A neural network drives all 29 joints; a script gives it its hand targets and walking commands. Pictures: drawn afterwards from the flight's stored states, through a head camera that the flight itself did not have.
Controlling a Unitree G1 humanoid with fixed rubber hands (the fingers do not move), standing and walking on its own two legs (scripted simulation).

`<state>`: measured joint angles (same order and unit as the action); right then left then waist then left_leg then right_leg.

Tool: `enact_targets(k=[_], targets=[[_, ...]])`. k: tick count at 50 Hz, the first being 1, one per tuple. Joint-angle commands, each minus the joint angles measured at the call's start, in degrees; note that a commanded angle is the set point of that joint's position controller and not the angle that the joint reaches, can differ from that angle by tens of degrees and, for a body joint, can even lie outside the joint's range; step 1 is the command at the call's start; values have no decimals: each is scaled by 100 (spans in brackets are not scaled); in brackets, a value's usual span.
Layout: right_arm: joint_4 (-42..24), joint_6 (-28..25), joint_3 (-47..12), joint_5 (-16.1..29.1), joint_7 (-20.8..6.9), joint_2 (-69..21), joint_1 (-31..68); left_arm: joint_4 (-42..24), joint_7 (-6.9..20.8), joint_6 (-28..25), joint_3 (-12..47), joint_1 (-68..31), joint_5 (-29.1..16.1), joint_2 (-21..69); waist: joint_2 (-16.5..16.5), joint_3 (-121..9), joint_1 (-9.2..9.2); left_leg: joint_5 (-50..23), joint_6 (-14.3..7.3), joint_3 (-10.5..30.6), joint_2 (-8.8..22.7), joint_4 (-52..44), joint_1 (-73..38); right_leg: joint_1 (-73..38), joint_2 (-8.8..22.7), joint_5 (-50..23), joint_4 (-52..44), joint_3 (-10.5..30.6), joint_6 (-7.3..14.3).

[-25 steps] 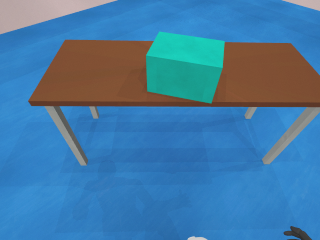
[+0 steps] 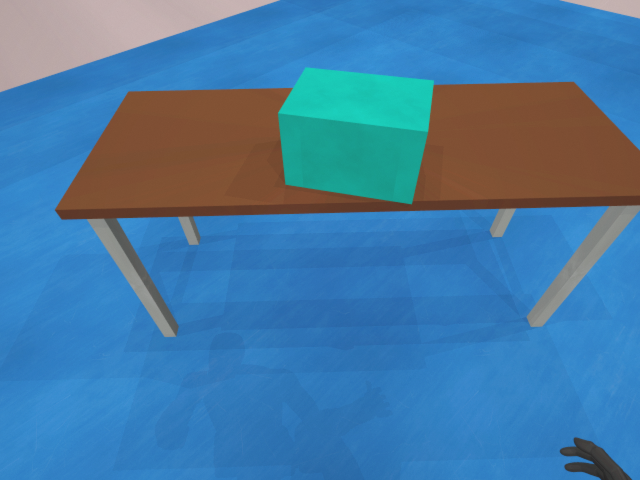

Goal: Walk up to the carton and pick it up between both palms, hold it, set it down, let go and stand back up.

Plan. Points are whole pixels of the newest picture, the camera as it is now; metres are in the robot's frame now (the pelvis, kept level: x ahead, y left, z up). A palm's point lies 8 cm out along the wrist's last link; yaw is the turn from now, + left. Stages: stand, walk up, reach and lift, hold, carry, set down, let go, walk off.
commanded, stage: walk up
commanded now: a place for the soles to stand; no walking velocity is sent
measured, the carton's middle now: (357, 134) +0.81 -0.08 -0.02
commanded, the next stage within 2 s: none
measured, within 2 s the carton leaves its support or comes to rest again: neither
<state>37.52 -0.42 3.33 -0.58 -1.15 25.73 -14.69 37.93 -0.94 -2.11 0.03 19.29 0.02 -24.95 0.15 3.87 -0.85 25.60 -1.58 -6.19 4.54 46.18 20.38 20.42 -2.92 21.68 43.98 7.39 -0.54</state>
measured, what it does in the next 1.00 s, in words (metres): stands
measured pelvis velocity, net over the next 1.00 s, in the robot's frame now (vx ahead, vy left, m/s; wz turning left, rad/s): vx -0.01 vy -0.01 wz -0.04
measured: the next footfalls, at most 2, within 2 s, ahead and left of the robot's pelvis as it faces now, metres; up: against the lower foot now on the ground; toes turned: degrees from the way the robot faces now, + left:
right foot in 1.78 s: +0.12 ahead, -0.18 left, +0.00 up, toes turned +1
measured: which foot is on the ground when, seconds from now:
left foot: down 0.00-1.00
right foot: down 0.00-1.00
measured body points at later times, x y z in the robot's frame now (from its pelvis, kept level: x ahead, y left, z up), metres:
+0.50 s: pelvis -0.01 -0.02 +0.00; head +0.00 -0.02 +0.45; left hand +0.11 +0.29 -0.09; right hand +0.11 -0.35 -0.07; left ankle +0.02 +0.11 -0.71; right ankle +0.03 -0.14 -0.71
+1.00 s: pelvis -0.01 -0.01 +0.00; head +0.01 +0.00 +0.45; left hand +0.12 +0.29 -0.09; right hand +0.11 -0.35 -0.06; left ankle +0.02 +0.11 -0.71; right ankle +0.03 -0.14 -0.71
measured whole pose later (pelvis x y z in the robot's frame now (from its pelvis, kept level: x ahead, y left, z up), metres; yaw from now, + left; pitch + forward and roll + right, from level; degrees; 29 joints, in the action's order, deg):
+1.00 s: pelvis -0.01 -0.01 +0.00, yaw -2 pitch -2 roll +1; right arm 37.5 -0.7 3.3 -0.4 -1.0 25.7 -12.8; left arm 37.9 -0.6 -2.1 0.0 17.4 0.0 -25.0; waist 1.7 3.4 -1.7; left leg 21.0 -1.0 -6.2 3.6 42.9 20.4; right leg 22.6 -3.9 19.7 44.0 9.5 -0.3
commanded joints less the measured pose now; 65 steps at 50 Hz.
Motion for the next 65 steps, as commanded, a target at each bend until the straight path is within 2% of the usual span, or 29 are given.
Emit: enact_targets(k=[1,3,4,5,8,9,11,14,17,19,21,23,24,26,30,32,34,35,38,41,44,47,50,53,55,57,61,63,65], targets=[[-21,-253,395,86,92,1219,-96,-173,-79,-165,-300,-610,42,-974,-35,-568,-324,-1083,-367,1089,571,-1390,-1252,858,378,-2476,-322,647,551],[-46,-238,460,66,114,1478,-85,-66,-99,-100,-351,-280,24,-1042,-116,-727,-122,-1871,-1002,1687,1509,-1643,-1178,699,127,-1075,400,-277,287],[-48,-230,468,55,103,1448,150,-44,-94,-89,-394,-105,22,-1088,-229,-651,-23,-2409,-1134,1460,1606,-1397,-882,383,148,-560,425,-405,280],[-97,-215,440,44,93,1324,302,-27,-80,-122,-394,53,31,-1054,-209,-634,95,-2693,-955,1079,1403,-1182,-763,167,214,-862,123,-364,351],[-197,-106,339,114,90,986,519,-33,-64,-189,-460,-45,104,-1361,401,-532,4,-1034,-252,245,275,-248,-329,112,701,-2234,-923,1111,836],[-171,-73,282,144,72,846,578,-12,-64,-185,-456,-84,96,-1415,473,-442,-3,-38,-139,353,-126,-176,-223,305,983,-1952,-1260,1887,1093],[-63,-54,278,99,78,820,441,-84,-80,-152,-448,-258,101,-1454,608,-244,-81,558,-102,613,-302,-465,-320,617,1149,-830,-1649,2400,1200],[50,-161,342,31,57,1055,233,-175,-46,-106,-360,-713,123,-1113,321,-88,-287,477,-275,920,229,-1354,-897,1358,562,-83,-1387,1282,671],[57,-184,452,-27,76,1423,315,-31,-8,-68,-376,-360,103,-1018,-268,-249,-91,941,-860,1699,1252,-2189,-612,841,1,-209,-12,-90,365],[-56,-192,458,-46,72,1406,589,30,13,-64,-469,-19,109,-1139,-330,-268,141,141,-1007,1539,1438,-1914,-240,436,47,212,267,-328,388],[-151,-178,443,-30,55,1342,618,33,30,-89,-502,187,145,-1181,-374,-296,225,-43,-794,1120,1221,-1607,108,4,98,77,-76,-259,503],[-149,-120,367,-5,65,1052,497,-58,45,-143,-503,-106,143,-1282,409,-87,35,287,-286,374,331,-723,226,309,591,-440,-1243,1113,732],[-151,-84,338,47,50,952,528,-56,27,-165,-487,-123,178,-1391,658,-236,-2,471,-109,395,-202,-275,86,412,966,-223,-1749,2224,988],[-63,-79,300,50,61,879,359,-122,-32,-167,-486,-288,153,-1462,733,-123,-44,544,-88,681,-359,-444,-28,575,1104,-9,-1916,2718,1170],[26,-223,325,27,57,1059,158,-161,-13,-119,-363,-717,111,-1104,385,-452,-260,-160,-293,846,186,-1209,-1027,956,475,-978,-1180,1192,581],[48,-229,400,2,89,1328,169,-117,4,-110,-344,-457,94,-1018,-8,-528,-150,124,-680,1404,899,-1735,-963,860,162,-1094,-417,357,400],[-20,-221,409,-3,83,1372,400,-40,9,-95,-375,-238,69,-1040,-111,-558,15,-452,-872,1318,1189,-1706,-649,388,123,-901,-153,-78,344],[-66,-205,402,9,76,1341,498,-9,15,-110,-409,-130,103,-1080,-102,-567,116,-798,-858,1173,1153,-1525,-409,111,72,-818,-115,-132,378],[-139,-177,352,43,80,1150,426,-124,3,-152,-422,-198,123,-1186,78,-665,-8,-1131,-405,432,487,-686,-567,194,458,-1846,-751,749,630],[-100,-135,289,63,70,918,445,-137,-15,-156,-374,-386,116,-1215,442,-552,-108,-131,-201,536,-86,-617,-744,660,788,-1444,-1301,1801,938],[31,-194,320,28,93,1121,289,-205,-9,-97,-318,-688,119,-1052,220,-300,-228,120,-329,855,301,-1317,-1039,1231,467,-976,-1131,1133,626],[-5,-195,400,7,81,1357,309,-61,2,-84,-388,-249,93,-1078,-272,-550,-41,-54,-840,1278,1082,-1736,-603,483,60,-1004,-92,-2,384],[-95,-193,388,-8,85,1278,522,-63,27,-81,-458,-44,116,-1131,-361,-438,142,-910,-744,895,1061,-1325,-219,82,125,-891,-200,-57,462],[-135,-118,337,41,76,1027,496,-121,48,-123,-441,-337,141,-1253,463,-308,-62,187,-232,361,49,-614,-309,556,650,-821,-1420,1471,790],[-85,-100,276,56,72,878,457,-124,25,-121,-429,-380,155,-1294,661,-270,-81,437,-154,544,-270,-501,-418,842,894,-162,-1884,2269,989],[37,-167,309,33,75,962,311,-132,12,-89,-370,-695,149,-1221,466,-208,-225,150,-185,700,-145,-930,-944,1231,726,-244,-1778,1961,848],[91,-233,424,-18,103,1392,229,-54,22,-75,-365,-353,105,-1050,-231,-470,-76,-101,-851,1499,1190,-1905,-749,671,38,-825,-109,-6,314],[-60,-220,402,-2,92,1365,538,0,33,-68,-416,-67,88,-1072,-284,-437,137,-1062,-930,1197,1305,-1541,-323,154,118,-473,-70,-184,330],[-129,-187,366,20,102,1230,529,-110,32,-121,-445,-92,128,-1217,102,-450,117,-1077,-512,651,705,-812,-334,158,372,-1331,-805,529,568]])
